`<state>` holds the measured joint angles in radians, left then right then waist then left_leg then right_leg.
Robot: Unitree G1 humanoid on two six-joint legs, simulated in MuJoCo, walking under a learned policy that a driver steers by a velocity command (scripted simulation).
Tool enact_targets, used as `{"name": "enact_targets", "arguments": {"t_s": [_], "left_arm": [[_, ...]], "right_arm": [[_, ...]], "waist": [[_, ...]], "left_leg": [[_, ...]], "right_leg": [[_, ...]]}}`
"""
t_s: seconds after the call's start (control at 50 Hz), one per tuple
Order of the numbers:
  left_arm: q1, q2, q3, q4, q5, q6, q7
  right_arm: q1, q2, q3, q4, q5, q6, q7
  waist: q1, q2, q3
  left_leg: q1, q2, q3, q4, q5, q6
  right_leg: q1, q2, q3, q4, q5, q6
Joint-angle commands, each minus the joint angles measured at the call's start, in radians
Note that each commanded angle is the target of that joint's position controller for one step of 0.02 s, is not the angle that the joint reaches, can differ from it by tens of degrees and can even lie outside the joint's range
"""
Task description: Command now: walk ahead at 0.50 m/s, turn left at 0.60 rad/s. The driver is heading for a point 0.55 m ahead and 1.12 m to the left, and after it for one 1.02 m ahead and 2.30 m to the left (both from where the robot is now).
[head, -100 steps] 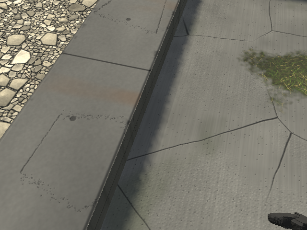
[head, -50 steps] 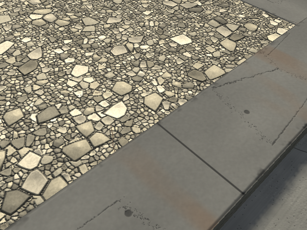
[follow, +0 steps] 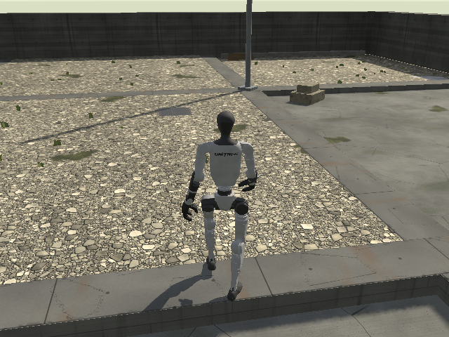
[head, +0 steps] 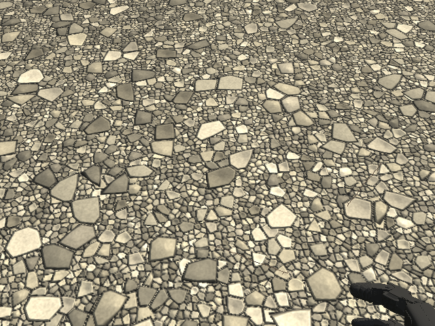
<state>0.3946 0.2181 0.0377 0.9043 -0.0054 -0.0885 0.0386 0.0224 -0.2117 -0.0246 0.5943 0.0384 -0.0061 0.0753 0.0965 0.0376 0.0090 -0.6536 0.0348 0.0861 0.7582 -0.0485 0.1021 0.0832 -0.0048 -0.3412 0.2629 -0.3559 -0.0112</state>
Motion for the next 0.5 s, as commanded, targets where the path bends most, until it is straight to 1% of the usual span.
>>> {"name": "enact_targets", "arguments": {"t_s": [0.02, 0.04, 0.06, 0.08, 0.1, 0.12, 0.14, 0.16, 0.18, 0.2, 0.22, 0.24, 0.26, 0.28, 0.3, 0.32, 0.34, 0.36, 0.38, 0.4, 0.42, 0.44, 0.48, 0.5], "left_arm": [[-0.026, 0.225, 0.060, -0.070, -0.019, 0.019, -0.001], [-0.036, 0.245, 0.069, -0.079, -0.022, 0.031, -0.004], [-0.049, 0.266, 0.077, -0.088, -0.027, 0.044, -0.006], [-0.062, 0.258, 0.075, -0.093, -0.035, 0.050, -0.007], [-0.077, 0.229, 0.067, -0.115, -0.023, 0.042, -0.004], [-0.088, 0.098, 0.023, -0.200, -0.012, 0.007, -0.015], [-0.152, 0.131, 0.023, -0.213, -0.034, -0.040, -0.033], [-0.202, 0.156, 0.027, -0.233, -0.061, -0.060, -0.047], [-0.206, 0.157, 0.026, -0.233, -0.056, -0.066, -0.045], [-0.204, 0.156, 0.028, -0.228, -0.041, -0.062, -0.040], [-0.183, 0.167, 0.035, -0.223, -0.033, -0.051, -0.040], [-0.169, 0.169, 0.036, -0.223, -0.027, -0.039, -0.042], [-0.173, 0.161, 0.035, -0.223, -0.017, -0.030, -0.041], [-0.198, 0.145, 0.030, -0.233, -0.007, -0.021, -0.040], [-0.242, 0.125, 0.023, -0.248, 0.000, -0.016, -0.038], [-0.280, 0.112, 0.016, -0.261, 0.000, -0.014, -0.039], [-0.315, 0.105, 0.011, -0.265, 0.000, -0.015, -0.042], [-0.352, 0.096, 0.007, -0.270, -0.003, -0.016, -0.046], [-0.386, 0.080, 0.000, -0.274, -0.001, -0.016, -0.051], [-0.427, 0.078, -0.003, -0.281, -0.005, -0.018, -0.057], [-0.451, 0.081, -0.004, -0.286, -0.011, -0.021, -0.064], [-0.472, 0.086, -0.002, -0.292, -0.017, -0.023, -0.070], [-0.506, 0.103, 0.004, -0.308, -0.022, -0.028, -0.085], [-0.502, 0.115, 0.009, -0.311, -0.021, -0.031, -0.091]], "right_arm": [[-0.052, -0.092, -0.041, -0.084, -0.005, 0.002, -0.001], [-0.002, -0.112, -0.054, -0.073, -0.005, 0.007, -0.004], [0.083, -0.141, -0.072, -0.051, 0.001, 0.009, -0.008], [0.226, -0.182, -0.099, -0.009, -0.002, 0.004, -0.019], [0.376, -0.239, -0.126, 0.031, -0.013, 0.005, -0.033], [0.349, -0.319, -0.134, 0.022, -0.016, -0.009, -0.047], [0.345, -0.214, -0.103, 0.027, -0.023, -0.027, -0.046], [0.326, -0.158, -0.086, 0.031, -0.032, -0.040, -0.046], [0.286, -0.136, -0.074, 0.031, -0.028, -0.054, -0.043], [0.248, -0.108, -0.062, 0.029, -0.027, -0.065, -0.044], [0.222, -0.097, -0.052, 0.022, -0.037, -0.073, -0.047], [0.223, -0.103, -0.051, 0.025, -0.041, -0.078, -0.049], [0.233, -0.114, -0.052, 0.035, -0.036, -0.084, -0.054], [0.252, -0.125, -0.053, 0.048, -0.031, -0.088, -0.060], [0.276, -0.141, -0.055, 0.060, -0.030, -0.089, -0.066], [0.291, -0.152, -0.057, 0.066, -0.035, -0.087, -0.072], [0.306, -0.154, -0.056, 0.071, -0.037, -0.085, -0.074], [0.321, -0.157, -0.056, 0.079, -0.038, -0.085, -0.075], [0.336, -0.167, -0.058, 0.087, -0.037, -0.084, -0.075], [0.365, -0.175, -0.059, 0.098, -0.033, -0.080, -0.075], [0.394, -0.185, -0.062, 0.109, -0.027, -0.079, -0.074], [0.412, -0.187, -0.063, 0.118, -0.023, -0.078, -0.072], [0.429, -0.185, -0.065, 0.131, -0.017, -0.071, -0.073], [0.429, -0.189, -0.067, 0.136, -0.017, -0.067, -0.075]], "waist": [[-0.058, -0.156, 0.027], [-0.083, -0.167, 0.010], [-0.124, -0.173, -0.023], [-0.200, -0.154, -0.083], [-0.261, -0.094, -0.149], [-0.170, 0.189, -0.178], [-0.199, 0.075, -0.261], [-0.193, 0.020, -0.170], [-0.145, -0.065, -0.095], [-0.115, -0.087, -0.069], [-0.090, -0.087, -0.046], [-0.075, -0.061, -0.042], [-0.073, -0.069, -0.027], [-0.075, -0.065, -0.009], [-0.086, -0.054, 0.013], [-0.101, -0.041, 0.029], [-0.118, -0.028, 0.036], [-0.137, -0.013, 0.043], [-0.152, 0.000, 0.046], [-0.174, 0.008, 0.049], [-0.188, 0.018, 0.047], [-0.197, 0.027, 0.051], [-0.199, 0.039, 0.060], [-0.187, 0.047, 0.058]], "left_leg": [[0.042, -0.047, 0.070, -0.099, -0.132, 0.023], [0.094, -0.075, 0.091, -0.118, -0.192, 0.037], [0.189, -0.105, 0.104, -0.171, -0.226, 0.057], [0.407, -0.138, 0.092, -0.295, -0.148, 0.090], [0.736, -0.045, -0.109, -0.283, -0.150, 0.135], [1.031, 0.234, -0.701, -0.387, -0.340, 0.343], [1.039, 0.288, -0.874, -0.525, -0.427, 0.364], [0.930, 0.270, -0.716, -0.525, -0.340, 0.310], [0.789, 0.233, -0.599, -0.536, -0.240, 0.264], [0.704, 0.192, -0.506, -0.542, -0.155, 0.226], [0.620, 0.169, -0.442, -0.560, -0.064, 0.212], [0.564, 0.162, -0.419, -0.573, -0.004, 0.212], [0.537, 0.155, -0.388, -0.582, 0.030, 0.211], [0.510, 0.147, -0.353, -0.592, 0.057, 0.204], [0.489, 0.136, -0.322, -0.603, 0.076, 0.196], [0.483, 0.123, -0.291, -0.604, 0.087, 0.185], [0.469, 0.103, -0.257, -0.604, 0.081, 0.169], [0.459, 0.083, -0.227, -0.604, 0.080, 0.151], [0.447, 0.070, -0.201, -0.601, 0.075, 0.136], [0.449, 0.075, -0.196, -0.602, 0.058, 0.125], [0.473, 0.090, -0.202, -0.594, 0.038, 0.123], [0.513, 0.109, -0.214, -0.580, 0.031, 0.121], [0.613, 0.151, -0.237, -0.544, 0.045, 0.109], [0.659, 0.172, -0.246, -0.523, 0.066, 0.096]], "right_leg": [[0.101, -0.289, 0.087, 0.093, 1.090, -0.091], [0.115, -0.291, 0.083, 0.169, 1.182, -0.101], [0.106, -0.286, 0.078, 0.290, 1.235, -0.107], [0.017, -0.251, 0.060, 0.469, 1.175, -0.088], [-0.281, -0.209, 0.095, 0.722, 0.823, -0.061], [-0.799, 0.025, 0.143, 1.128, -0.060, 0.016], [-0.911, 0.025, 0.400, 1.242, -0.125, 0.002], [-0.926, -0.033, 0.426, 1.217, -0.042, -0.019], [-0.884, -0.074, 0.424, 1.140, 0.015, -0.026], [-0.844, -0.108, 0.425, 1.061, 0.063, -0.018], [-0.790, -0.128, 0.426, 1.028, 0.096, -0.010], [-0.754, -0.135, 0.424, 1.001, 0.108, 0.003], [-0.760, -0.147, 0.416, 0.960, 0.105, 0.019], [-0.776, -0.156, 0.405, 0.910, 0.112, 0.033], [-0.799, -0.160, 0.392, 0.855, 0.144, 0.048], [-0.818, -0.159, 0.384, 0.774, 0.196, 0.058], [-0.804, -0.153, 0.374, 0.687, 0.267, 0.061], [-0.777, -0.139, 0.361, 0.593, 0.337, 0.060], [-0.738, -0.120, 0.342, 0.503, 0.393, 0.059], [-0.710, -0.100, 0.325, 0.442, 0.443, 0.062], [-0.694, -0.085, 0.322, 0.400, 0.465, 0.059], [-0.702, -0.078, 0.327, 0.364, 0.470, 0.050], [-0.735, -0.070, 0.342, 0.295, 0.447, 0.019], [-0.735, -0.065, 0.348, 0.264, 0.423, 0.000]]}}
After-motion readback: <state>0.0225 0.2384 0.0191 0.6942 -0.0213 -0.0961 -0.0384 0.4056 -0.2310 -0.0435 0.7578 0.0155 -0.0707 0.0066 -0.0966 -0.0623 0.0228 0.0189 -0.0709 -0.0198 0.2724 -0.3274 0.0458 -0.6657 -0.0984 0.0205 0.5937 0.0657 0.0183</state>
